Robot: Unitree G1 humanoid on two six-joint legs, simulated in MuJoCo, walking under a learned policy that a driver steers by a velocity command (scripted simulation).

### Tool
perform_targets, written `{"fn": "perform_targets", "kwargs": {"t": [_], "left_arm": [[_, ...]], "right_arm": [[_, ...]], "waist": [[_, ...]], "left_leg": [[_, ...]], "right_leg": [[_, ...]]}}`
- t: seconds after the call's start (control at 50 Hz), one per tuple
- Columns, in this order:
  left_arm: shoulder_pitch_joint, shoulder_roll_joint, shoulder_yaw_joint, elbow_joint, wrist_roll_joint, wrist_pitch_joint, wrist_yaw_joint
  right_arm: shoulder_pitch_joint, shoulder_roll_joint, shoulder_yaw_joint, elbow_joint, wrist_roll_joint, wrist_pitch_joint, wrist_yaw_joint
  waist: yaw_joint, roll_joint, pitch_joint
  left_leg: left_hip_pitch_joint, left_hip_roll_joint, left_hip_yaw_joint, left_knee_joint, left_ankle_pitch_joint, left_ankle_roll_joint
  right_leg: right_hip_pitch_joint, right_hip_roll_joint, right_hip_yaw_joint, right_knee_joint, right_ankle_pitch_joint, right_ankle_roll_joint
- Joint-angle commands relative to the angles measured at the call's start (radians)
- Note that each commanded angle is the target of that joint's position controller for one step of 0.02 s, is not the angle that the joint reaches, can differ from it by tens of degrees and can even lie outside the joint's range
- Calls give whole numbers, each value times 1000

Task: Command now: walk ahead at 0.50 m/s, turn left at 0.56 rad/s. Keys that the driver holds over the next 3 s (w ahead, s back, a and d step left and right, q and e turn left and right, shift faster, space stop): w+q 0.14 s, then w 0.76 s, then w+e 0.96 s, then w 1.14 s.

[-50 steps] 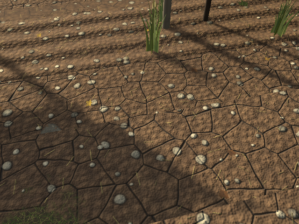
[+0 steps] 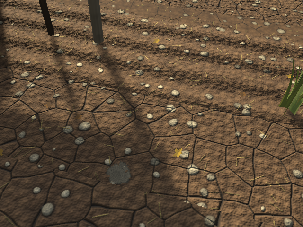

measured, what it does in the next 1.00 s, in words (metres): walks ahead: right foot, then left foot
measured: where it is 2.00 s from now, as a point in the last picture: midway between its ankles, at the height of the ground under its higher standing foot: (158, 136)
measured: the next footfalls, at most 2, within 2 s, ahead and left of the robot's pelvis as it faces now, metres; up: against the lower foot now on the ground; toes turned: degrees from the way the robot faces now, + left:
right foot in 0.34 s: +0.39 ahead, -0.12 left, +0.00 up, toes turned +7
left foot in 0.90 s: +0.56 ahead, +0.16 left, +0.00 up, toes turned +14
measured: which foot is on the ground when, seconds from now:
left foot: down 0.00-0.34, up 0.36-0.88, down 0.90-1.00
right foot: up 0.00-0.32, down 0.34-0.92, up 0.94-1.00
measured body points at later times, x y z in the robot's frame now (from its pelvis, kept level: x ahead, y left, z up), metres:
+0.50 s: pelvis +0.28 -0.05 +0.01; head +0.30 -0.05 +0.46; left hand +0.31 +0.21 -0.13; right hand +0.40 -0.28 -0.13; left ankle +0.22 +0.08 -0.65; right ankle +0.35 -0.13 -0.73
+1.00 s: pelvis +0.53 +0.05 -0.01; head +0.53 +0.05 +0.44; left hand +0.45 +0.27 -0.16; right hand +0.68 -0.16 -0.13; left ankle +0.52 +0.15 -0.73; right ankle +0.40 -0.10 -0.65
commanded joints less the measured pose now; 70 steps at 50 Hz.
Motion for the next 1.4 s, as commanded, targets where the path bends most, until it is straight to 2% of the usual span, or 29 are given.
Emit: {"fn": "perform_targets", "kwargs": {"t": [0.02, 0.04, 0.08, 0.14, 0.2, 0.3, 0.34, 0.36, 0.38, 0.4, 0.42, 0.5, 0.74, 0.76, 0.84, 0.9, 0.92, 0.94, 0.96, 0.98, 1.02, 1.06, 1.12, 1.16, 1.22, 1.24, 1.34, 1.36, 1.4], "left_arm": [[-325, 191, 47, -215, -34, -75, 0], [-321, 207, 57, -240, -33, -81, 26], [-284, 43, 13, -255, -11, -62, 68], [-241, 42, 3, -244, -14, -27, 53], [-368, 47, -20, -272, -32, -6, 25], [-592, 192, 31, -312, -21, -39, 29], [-478, 262, 70, -286, -46, -73, 38], [-284, 311, 82, -231, -51, -77, 38], [-94, 273, 68, -187, -49, -65, 34], [-52, 233, 68, -149, -38, -71, 39], [-178, 210, 66, -168, -48, -74, 48], [-300, 62, 29, -173, -57, -72, 79], [-66, 87, 39, -36, -17, -74, -2], [-42, 81, 37, -19, 8, -73, 4], [-5, 105, 62, -2, -15, -66, 40], [-97, 166, 93, -28, -19, -55, 34], [-87, 140, 91, -20, -3, -56, 16], [8, -10, 54, -43, 29, -60, -6], [-226, 11, 69, -144, -18, -81, -24], [-385, 49, 89, -198, -45, -81, -6], [-335, 42, 99, -173, -19, -60, 27], [-305, -61, 77, -169, 19, -23, 32], [-292, -44, 67, -182, 50, -28, -9], [-386, -6, 75, -211, 19, -39, -16], [-549, 55, 79, -281, 4, -21, -2], [-680, 94, 97, -341, -181, -12, 4], [-761, 3, 60, -367, -127, 24, -54], [-682, 29, 71, -344, -123, 27, -51], [-270, 151, 138, -225, -113, 40, -15]], "right_arm": [[467, -199, -53, 81, 10, -3, -10], [415, -178, -45, 67, -16, -8, -1], [208, -31, 10, 10, -1, -44, 2], [58, -122, -6, -56, 12, -56, 11], [159, -159, -32, -38, -3, -49, 46], [282, -132, -37, 4, -5, -33, 35], [255, -140, -40, -12, -18, -36, 25], [364, -27, -19, -14, -29, -43, 27], [368, -13, -10, -24, -26, -47, 35], [177, -88, -35, -44, -8, -36, 25], [124, -87, -39, -47, 1, -32, -5], [129, 15, -20, -25, -31, -19, -44], [-133, -11, -29, -115, -2, 17, 1], [-103, -6, -30, -111, -2, 13, -1], [-144, -30, -52, -143, 5, 0, -22], [54, -40, -75, -96, 28, -27, -18], [213, -74, -88, -46, 33, -47, -28], [415, -132, -85, -15, 11, -52, -38], [565, -70, -70, 47, -40, -66, -36], [431, -62, -65, 44, -33, -78, -35], [302, 44, -20, 26, 10, -58, -32], [227, 109, 7, 0, -3, -44, -43], [133, 156, 39, -36, -40, -72, -88], [260, 78, 39, 13, -43, -80, -97], [481, 85, 64, 103, -36, -77, -74], [318, -87, -7, 63, 149, -66, -117], [458, -17, -12, 80, 105, -11, -122], [433, -38, -19, 67, 101, -2, -115], [316, -74, -31, 38, 92, -21, -79]], "waist": [[-290, 24, -108], [-214, 46, -99], [-57, -81, 15], [5, 51, 54], [-71, 5, 61], [-150, 18, 41], [-79, -12, -39], [-62, -226, -271], [12, -311, -376], [65, -168, -143], [12, -111, -23], [-104, -48, -8], [-55, -95, 61], [-71, -112, 62], [-44, -98, 62], [-157, -87, 6], [-207, -12, -83], [-227, 261, -326], [-328, 160, -172], [-280, 41, 43], [-158, -36, 25], [-94, -16, 79], [-67, -28, 39], [-123, 24, 9], [-165, -2, 129], [-176, -14, 171], [-251, -23, 105], [-207, -16, 73], [49, -62, -92]], "left_leg": [[723, 282, -444, -86, 470, 305], [550, 313, -478, -84, 645, 374], [64, 316, -442, -258, 377, 324], [-273, 141, -265, -326, 154, 265], [-182, 155, -308, -291, 97, 240], [121, 157, -335, -168, 37, 163], [87, 74, -264, 11, 188, 78], [-67, -95, -150, 308, -38, -16], [-333, -177, -118, 578, -523, -63], [-506, -131, -197, 677, -473, -26], [-490, -70, -202, 671, -355, -3], [-232, 48, -177, 517, -207, 9], [-152, 25, -42, 153, 106, -36], [-171, 45, -88, 236, 140, -31], [-228, 35, -50, 169, -96, -15], [243, -73, 102, 54, -27, 33], [520, -30, 20, 43, 62, 106], [917, 248, -406, -37, 313, 387], [837, 336, -635, -208, 67, 378], [601, 363, -552, -224, -51, 312], [345, 320, -369, -206, 35, 278], [164, 265, -217, -266, 59, 199], [57, 140, -36, -170, 7, 105], [-48, 72, 78, -97, -81, 82], [19, 171, -17, -48, -130, 92], [17, 157, -33, 22, -51, 76], [244, 188, -3, 363, 9, 46], [226, 187, 14, 471, 178, 41], [-14, 102, 101, 1038, 338, 1]], "right_leg": [[-935, -8, 76, 303, 60, -39], [-859, -34, 94, 287, 65, -34], [-648, -119, 191, -149, 316, -113], [-335, -76, 83, -617, 511, -128], [-343, -39, 72, -793, 833, -121], [-406, 10, 5, -889, 782, -169], [-138, 28, -1, -889, 826, -246], [260, -142, 258, -973, 909, -432], [510, -334, 667, -1160, 656, -556], [357, -286, 703, -1262, 318, -445], [177, -263, 605, -1305, 199, -390], [-82, -197, 344, -1410, 544, -365], [-96, -162, 103, -1367, 867, -371], [-49, -199, 125, -1331, 927, -369], [140, -226, 123, -1221, 990, -339], [-117, -127, 19, -945, 1196, -303], [-320, -50, -12, -693, 1087, -255], [-622, 140, -21, -255, 238, -162], [-887, 169, 147, -110, 133, -200], [-936, 85, 222, -146, 274, -239], [-783, 6, 186, -147, 439, -245], [-690, -34, 194, -292, 584, -247], [-622, -46, 183, -605, 1019, -248], [-444, -13, 58, -776, 1315, -212], [-527, -31, 60, -862, 1290, -197], [-589, 51, 109, -941, 1232, -198], [-603, 36, 21, -1078, 1184, -185], [-492, 62, -23, -1097, 1100, -204], [47, 79, -60, -1174, 1241, -323]]}}
Over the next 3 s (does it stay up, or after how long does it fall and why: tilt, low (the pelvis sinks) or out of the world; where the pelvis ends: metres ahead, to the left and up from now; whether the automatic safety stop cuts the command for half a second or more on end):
stays up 1.56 -0.07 -0.15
